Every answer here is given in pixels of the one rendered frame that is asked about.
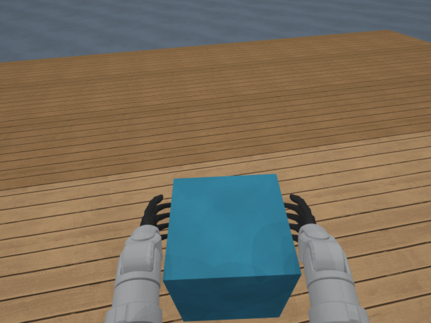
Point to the robot right hand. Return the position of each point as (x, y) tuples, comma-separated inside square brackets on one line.
[(304, 214)]

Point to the robot left hand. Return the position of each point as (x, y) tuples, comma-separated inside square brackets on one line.
[(150, 217)]

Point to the robot right forearm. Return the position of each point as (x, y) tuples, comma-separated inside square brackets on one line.
[(331, 289)]

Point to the carton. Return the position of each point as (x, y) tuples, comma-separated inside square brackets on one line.
[(229, 252)]

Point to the robot left forearm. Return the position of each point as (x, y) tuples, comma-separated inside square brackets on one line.
[(138, 277)]

